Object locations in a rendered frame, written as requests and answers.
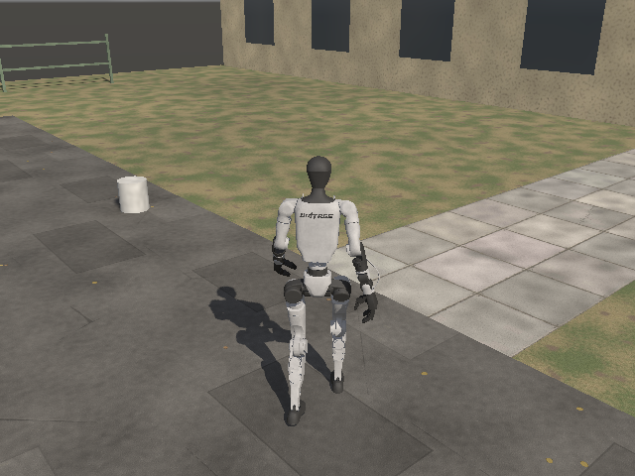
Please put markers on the robot left hand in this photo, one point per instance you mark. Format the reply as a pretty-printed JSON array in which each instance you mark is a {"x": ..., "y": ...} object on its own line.
[{"x": 287, "y": 263}]

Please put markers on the left robot forearm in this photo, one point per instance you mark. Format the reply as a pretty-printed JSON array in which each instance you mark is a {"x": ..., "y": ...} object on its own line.
[{"x": 278, "y": 255}]

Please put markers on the left robot thigh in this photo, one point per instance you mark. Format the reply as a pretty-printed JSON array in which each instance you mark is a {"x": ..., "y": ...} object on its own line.
[{"x": 296, "y": 307}]

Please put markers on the left robot upper arm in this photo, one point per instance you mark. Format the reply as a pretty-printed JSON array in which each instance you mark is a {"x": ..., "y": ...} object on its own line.
[{"x": 286, "y": 209}]

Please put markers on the right robot upper arm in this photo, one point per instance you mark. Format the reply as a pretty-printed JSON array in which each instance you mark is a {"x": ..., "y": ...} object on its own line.
[{"x": 352, "y": 227}]

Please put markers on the right robot forearm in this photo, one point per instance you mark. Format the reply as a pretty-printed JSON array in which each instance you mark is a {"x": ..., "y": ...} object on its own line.
[{"x": 362, "y": 272}]

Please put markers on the robot right hand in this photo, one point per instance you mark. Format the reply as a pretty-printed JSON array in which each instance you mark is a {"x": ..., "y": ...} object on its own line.
[{"x": 372, "y": 305}]

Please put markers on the left robot shin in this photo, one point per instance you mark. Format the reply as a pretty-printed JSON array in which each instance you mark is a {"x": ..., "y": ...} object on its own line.
[{"x": 296, "y": 369}]

